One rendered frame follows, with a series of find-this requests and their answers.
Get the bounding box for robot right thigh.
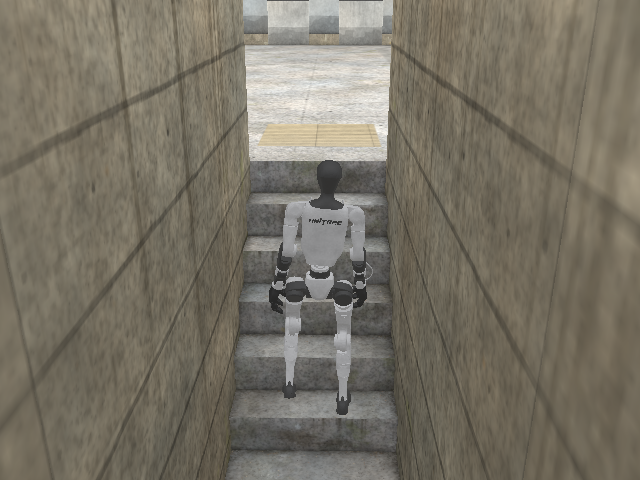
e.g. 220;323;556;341
333;280;353;352

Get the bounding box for right robot forearm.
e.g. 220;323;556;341
352;247;366;289

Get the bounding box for right robot foot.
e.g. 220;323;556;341
336;389;351;415

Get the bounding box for robot left hand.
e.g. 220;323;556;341
269;286;290;314

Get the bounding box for robot right hand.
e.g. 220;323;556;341
352;286;367;308

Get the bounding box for left robot upper arm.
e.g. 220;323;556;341
282;201;306;257

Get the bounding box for right robot upper arm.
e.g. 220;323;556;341
347;205;365;261

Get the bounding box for left robot forearm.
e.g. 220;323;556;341
272;242;292;290

